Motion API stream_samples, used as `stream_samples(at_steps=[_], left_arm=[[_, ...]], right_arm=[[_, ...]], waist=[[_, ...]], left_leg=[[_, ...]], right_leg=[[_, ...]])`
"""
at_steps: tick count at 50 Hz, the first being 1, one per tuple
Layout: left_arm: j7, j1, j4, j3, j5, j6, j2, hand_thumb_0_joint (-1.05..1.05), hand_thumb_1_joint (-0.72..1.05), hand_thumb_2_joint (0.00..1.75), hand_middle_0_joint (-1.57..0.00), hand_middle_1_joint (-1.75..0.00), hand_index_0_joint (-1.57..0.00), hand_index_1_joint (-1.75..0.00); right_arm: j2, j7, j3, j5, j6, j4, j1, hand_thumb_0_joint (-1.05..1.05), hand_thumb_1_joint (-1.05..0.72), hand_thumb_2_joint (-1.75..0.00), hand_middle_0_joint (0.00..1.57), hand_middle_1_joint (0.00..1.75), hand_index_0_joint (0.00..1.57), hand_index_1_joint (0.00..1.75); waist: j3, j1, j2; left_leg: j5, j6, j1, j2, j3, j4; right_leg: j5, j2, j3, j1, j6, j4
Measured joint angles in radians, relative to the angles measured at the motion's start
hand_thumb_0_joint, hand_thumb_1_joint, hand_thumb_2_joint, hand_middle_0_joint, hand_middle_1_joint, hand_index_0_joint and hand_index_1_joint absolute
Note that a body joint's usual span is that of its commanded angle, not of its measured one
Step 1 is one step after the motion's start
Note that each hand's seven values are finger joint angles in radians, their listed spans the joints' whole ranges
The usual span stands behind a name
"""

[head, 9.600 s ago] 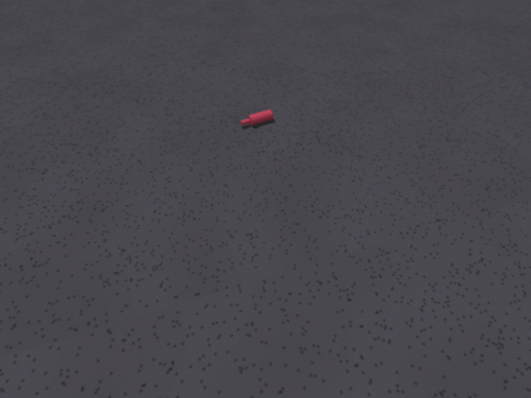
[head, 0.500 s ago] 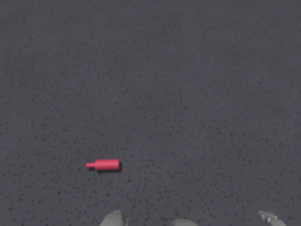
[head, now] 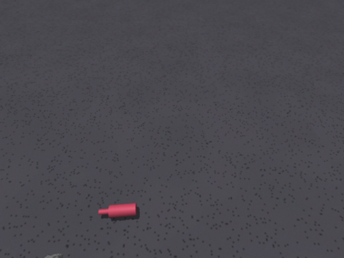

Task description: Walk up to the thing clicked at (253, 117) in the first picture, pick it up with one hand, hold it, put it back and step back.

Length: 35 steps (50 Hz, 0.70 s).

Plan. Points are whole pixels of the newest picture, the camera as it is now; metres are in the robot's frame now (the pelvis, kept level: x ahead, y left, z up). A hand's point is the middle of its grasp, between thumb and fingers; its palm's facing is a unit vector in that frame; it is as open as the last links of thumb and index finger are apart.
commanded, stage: walk up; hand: left
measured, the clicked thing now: (117, 210) +0.49 +0.27 -0.74
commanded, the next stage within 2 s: none
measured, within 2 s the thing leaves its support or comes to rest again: neither
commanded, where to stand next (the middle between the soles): +0.13 +0.01 m, yaw +2 degrees
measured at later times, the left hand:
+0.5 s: hand out of the picture +0.10 +0.25 -0.15, palm faces -0.03 -0.95 -0.32, open 7.4 cm
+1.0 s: hand out of the picture +0.14 +0.23 -0.14, palm faces -0.02 -0.89 -0.45, open 7.4 cm
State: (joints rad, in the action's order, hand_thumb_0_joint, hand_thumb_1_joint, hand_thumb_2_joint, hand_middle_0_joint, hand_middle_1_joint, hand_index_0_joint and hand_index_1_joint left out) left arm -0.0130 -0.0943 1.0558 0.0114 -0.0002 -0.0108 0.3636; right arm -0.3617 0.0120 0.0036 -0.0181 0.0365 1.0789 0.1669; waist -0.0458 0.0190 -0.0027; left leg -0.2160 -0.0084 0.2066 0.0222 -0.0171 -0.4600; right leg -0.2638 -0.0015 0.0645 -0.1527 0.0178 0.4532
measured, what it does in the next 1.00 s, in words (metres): steps on the spot: right foot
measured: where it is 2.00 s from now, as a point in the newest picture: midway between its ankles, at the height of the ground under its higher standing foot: outside the picture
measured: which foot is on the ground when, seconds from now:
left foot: down 0.00-0.72, up 0.74-1.00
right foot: down 0.00-0.54, up 0.56-0.68, down 0.70-1.00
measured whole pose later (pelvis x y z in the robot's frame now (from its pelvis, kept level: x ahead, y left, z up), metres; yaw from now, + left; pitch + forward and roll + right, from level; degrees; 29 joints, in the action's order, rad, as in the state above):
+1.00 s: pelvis +0.03 -0.03 -0.01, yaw +0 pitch -2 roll +0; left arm 0.04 -0.09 0.94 0.04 0.01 -0.02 0.32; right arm -0.43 0.01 0.07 -0.02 -0.09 0.97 0.15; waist -0.19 0.02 0.09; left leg -0.48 -0.01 0.39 -0.03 0.13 -1.06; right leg -0.23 0.05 -0.05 -0.29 -0.01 0.54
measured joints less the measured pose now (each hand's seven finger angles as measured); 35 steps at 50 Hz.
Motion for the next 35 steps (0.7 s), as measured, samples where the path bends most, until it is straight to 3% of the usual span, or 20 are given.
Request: stream_samples(at_steps=[24,26,29,32,34,35], left_arm=[[0.01,0.012,0.094,-0.011,0.001,0.008,-0.023,0.01,0.9,0.9,-0.2,-0.3,-0.21,-0.3],[0.001,0.0,0.083,-0.003,0.01,0.009,-0.017,0.01,0.9,0.9,-0.2,-0.3,-0.21,-0.3],[-0.012,-0.036,0.071,0.013,0.025,0.019,0.003,0.01,0.9,0.9,-0.2,-0.3,-0.21,-0.3],[-0.023,-0.061,0.057,0.027,0.029,0.02,0.024,0.01,0.9,0.9,-0.2,-0.3,-0.21,-0.3],[-0.026,-0.066,0.04,0.035,0.028,0.006,0.036,0.01,0.9,0.9,-0.2,-0.3,-0.21,-0.3],[-0.022,-0.068,0.033,0.037,0.026,-0.005,0.04,0.01,0.9,0.9,-0.2,-0.3,-0.21,-0.3]], right_arm=[[0.02,-0.006,0.014,0.006,-0.012,0.043,-0.099,0.0,-0.9,-0.89,0.21,0.3,0.2,0.3],[0.02,0.002,0.021,0.003,-0.008,0.031,-0.088,0.0,-0.9,-0.89,0.21,0.3,0.2,0.3],[0.019,0.011,0.038,-0.006,0.004,0.008,-0.049,0.0,-0.9,-0.89,0.21,0.3,0.2,0.3],[0.007,0.013,0.051,-0.016,0.011,-0.013,0.002,0.0,-0.9,-0.89,0.21,0.3,0.21,0.3],[-0.009,0.014,0.054,-0.017,0.006,-0.016,0.031,0.0,-0.9,-0.89,0.21,0.3,0.21,0.3],[-0.018,0.011,0.053,-0.013,-0.004,-0.012,0.038,0.0,-0.9,-0.89,0.21,0.3,0.21,0.3]], waist=[[-0.005,-0.011,-0.006],[-0.001,-0.013,-0.01],[0.017,-0.018,-0.021],[0.012,-0.001,-0.02],[-0.01,0.003,-0.015],[-0.024,0.002,-0.011]], left_leg=[[0.019,0.003,-0.075,-0.001,-0.017,0.087],[0.002,0.012,-0.071,-0.004,-0.023,0.067],[-0.032,0.025,-0.081,-0.004,-0.049,0.045],[-0.041,0.027,-0.099,0.006,-0.047,0.052],[-0.051,0.007,-0.102,0.018,-0.039,0.038],[-0.064,-0.014,-0.099,0.026,-0.034,0.013]], right_leg=[[0.031,0.004,0.015,0.074,0.006,-0.098],[-0.009,0.007,0.015,0.056,-0.01,-0.049],[-0.159,0.02,-0.008,-0.019,-0.038,0.136],[-0.215,0.03,-0.043,-0.087,-0.049,0.226],[-0.164,0.042,-0.058,-0.097,-0.055,0.156],[-0.06,0.042,-0.064,-0.086,-0.044,0.096]])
